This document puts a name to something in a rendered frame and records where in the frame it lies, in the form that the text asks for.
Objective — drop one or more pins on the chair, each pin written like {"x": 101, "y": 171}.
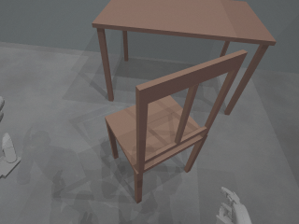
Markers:
{"x": 157, "y": 128}

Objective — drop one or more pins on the table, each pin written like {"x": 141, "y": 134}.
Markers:
{"x": 224, "y": 20}

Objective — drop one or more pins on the robot right hand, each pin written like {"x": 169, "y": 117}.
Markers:
{"x": 238, "y": 214}

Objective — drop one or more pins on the robot left hand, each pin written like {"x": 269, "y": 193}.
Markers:
{"x": 11, "y": 160}

